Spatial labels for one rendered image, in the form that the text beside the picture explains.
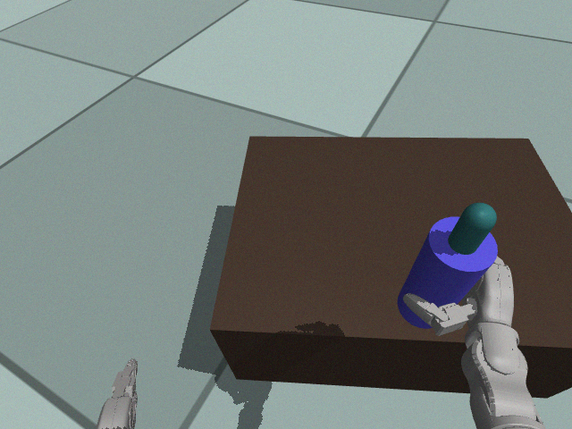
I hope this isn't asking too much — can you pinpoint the right robot arm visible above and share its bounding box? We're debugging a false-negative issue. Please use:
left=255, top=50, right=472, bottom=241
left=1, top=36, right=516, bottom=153
left=461, top=322, right=546, bottom=429

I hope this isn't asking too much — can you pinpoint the left robot hand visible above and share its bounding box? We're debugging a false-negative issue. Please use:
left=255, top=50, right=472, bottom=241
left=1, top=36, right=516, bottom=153
left=96, top=359, right=138, bottom=429

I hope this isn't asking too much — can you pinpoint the bottle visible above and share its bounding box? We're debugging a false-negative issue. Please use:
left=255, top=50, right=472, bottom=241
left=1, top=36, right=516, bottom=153
left=398, top=203, right=498, bottom=329

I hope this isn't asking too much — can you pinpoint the right robot hand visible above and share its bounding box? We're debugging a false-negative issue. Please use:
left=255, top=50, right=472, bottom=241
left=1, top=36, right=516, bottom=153
left=403, top=257, right=514, bottom=336

